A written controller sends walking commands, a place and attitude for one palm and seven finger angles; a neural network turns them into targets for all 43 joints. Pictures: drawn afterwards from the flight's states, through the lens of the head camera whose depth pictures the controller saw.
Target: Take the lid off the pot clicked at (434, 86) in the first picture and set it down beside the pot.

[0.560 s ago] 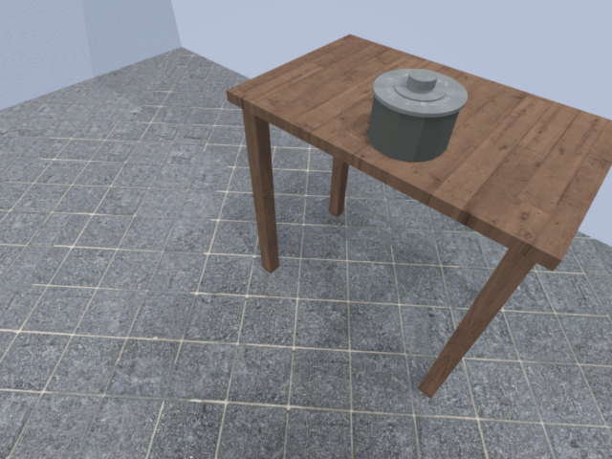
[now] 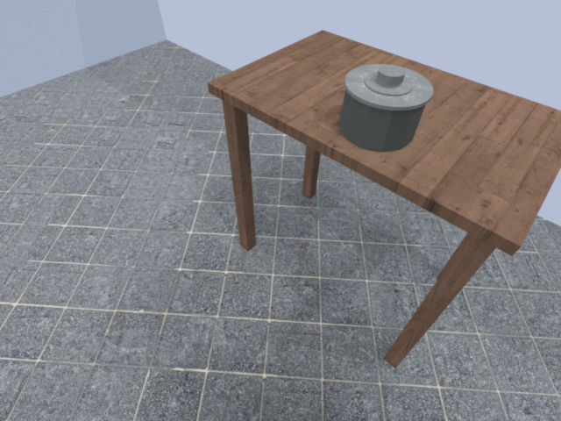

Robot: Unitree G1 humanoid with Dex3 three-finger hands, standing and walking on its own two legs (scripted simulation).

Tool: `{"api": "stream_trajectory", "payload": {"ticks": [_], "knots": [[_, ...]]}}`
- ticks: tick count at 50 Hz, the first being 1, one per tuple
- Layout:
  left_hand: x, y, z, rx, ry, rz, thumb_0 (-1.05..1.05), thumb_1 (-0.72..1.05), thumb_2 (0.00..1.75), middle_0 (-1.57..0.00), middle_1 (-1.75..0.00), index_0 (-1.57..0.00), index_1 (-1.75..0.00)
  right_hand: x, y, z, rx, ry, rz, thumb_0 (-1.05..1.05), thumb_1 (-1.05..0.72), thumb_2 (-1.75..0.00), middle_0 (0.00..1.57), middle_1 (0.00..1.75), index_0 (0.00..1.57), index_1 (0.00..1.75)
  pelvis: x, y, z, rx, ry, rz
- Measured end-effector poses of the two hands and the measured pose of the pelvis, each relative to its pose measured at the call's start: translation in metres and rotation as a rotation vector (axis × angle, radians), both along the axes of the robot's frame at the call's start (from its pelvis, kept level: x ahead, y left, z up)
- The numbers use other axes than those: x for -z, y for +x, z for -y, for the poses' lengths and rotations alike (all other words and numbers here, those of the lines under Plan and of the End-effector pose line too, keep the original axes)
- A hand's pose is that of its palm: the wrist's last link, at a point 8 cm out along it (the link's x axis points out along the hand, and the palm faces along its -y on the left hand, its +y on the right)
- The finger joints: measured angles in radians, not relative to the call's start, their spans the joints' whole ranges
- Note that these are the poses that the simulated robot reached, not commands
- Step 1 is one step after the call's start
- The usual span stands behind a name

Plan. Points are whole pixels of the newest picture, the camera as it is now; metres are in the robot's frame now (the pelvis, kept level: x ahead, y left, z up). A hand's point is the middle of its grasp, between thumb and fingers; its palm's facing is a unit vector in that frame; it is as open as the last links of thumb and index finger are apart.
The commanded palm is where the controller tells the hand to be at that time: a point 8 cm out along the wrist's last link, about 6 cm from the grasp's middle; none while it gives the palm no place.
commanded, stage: look at it before walking up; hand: left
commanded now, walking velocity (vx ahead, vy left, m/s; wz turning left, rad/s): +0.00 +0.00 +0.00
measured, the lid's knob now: (390, 74) +0.75 -0.18 +0.14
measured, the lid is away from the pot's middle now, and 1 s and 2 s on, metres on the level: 0.00 0.00 0.00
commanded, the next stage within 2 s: walk to a spot facing it in 0.08 s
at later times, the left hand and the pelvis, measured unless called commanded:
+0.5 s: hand out of the picture +0.04 +0.24 -0.18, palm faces +0.13 -0.96 -0.27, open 7.4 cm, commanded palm none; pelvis -0.01 +0.02 -0.01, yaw +8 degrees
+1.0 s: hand out of the picture -0.02 +0.22 -0.16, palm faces +0.42 -0.85 -0.31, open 7.4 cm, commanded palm none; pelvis -0.01 -0.01 -0.02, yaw +25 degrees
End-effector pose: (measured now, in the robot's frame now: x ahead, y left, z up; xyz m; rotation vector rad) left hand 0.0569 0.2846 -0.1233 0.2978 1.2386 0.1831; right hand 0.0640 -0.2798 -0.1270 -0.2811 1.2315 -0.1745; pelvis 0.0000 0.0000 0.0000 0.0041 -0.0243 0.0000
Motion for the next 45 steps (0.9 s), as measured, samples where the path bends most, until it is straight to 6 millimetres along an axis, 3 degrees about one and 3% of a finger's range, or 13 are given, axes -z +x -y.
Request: {"api": "stream_trajectory", "payload": {"ticks": [17,23,28,34,39,45], "knots": [[0.005,0.0,0.006,-0.046,-0.007,0.014,0.01,0.9,0.9,-0.2,-0.3,-0.2,-0.3,0.008,0.0,-0.008,-0.012,0.015,-0.03,0.01,-0.91,-0.9,0.2,0.3,0.2,0.3,0.004,0.001,0.0,-0.036,-0.003,-0.007],[0.019,-0.021,0.007,-0.119,-0.042,0.034,0.01,0.9,0.9,-0.2,-0.3,-0.2,-0.3,0.016,-0.003,-0.029,-0.05,0.027,-0.082,0.01,-0.91,-0.9,0.2,0.3,0.2,0.3,0.012,-0.006,-0.009,-0.116,-0.017,-0.001],[0.04,-0.046,-0.007,-0.197,-0.078,0.02,0.01,0.9,0.9,-0.2,-0.3,-0.2,-0.3,0.02,0.0,-0.054,-0.102,0.024,-0.07,0.01,-0.91,-0.9,0.2,0.3,0.2,0.3,0.024,-0.011,-0.026,-0.19,-0.006,0.002],[0.032,-0.069,-0.015,-0.267,-0.083,-0.01,0.01,0.91,0.9,-0.2,-0.3,-0.2,-0.3,0.013,-0.003,-0.074,-0.142,0.04,-0.096,0.01,-0.91,-0.9,0.2,0.3,0.2,0.3,0.014,-0.016,-0.032,-0.233,-0.005,-0.022],[0.021,-0.082,-0.013,-0.322,-0.068,-0.001,0.01,0.91,0.9,-0.2,-0.3,-0.2,-0.3,0.011,0.012,-0.078,-0.188,0.053,-0.095,0.01,-0.91,-0.9,0.2,0.3,0.2,0.3,0.008,-0.014,-0.027,-0.283,-0.016,-0.042],[0.011,-0.086,0.003,-0.387,-0.031,0.04,0.01,0.91,0.9,-0.2,-0.3,-0.2,-0.3,0.019,0.045,-0.066,-0.258,0.067,-0.071,0.01,-0.9,-0.9,0.2,0.3,0.2,0.3,0.01,-0.01,-0.009,-0.363,-0.02,-0.05]]}}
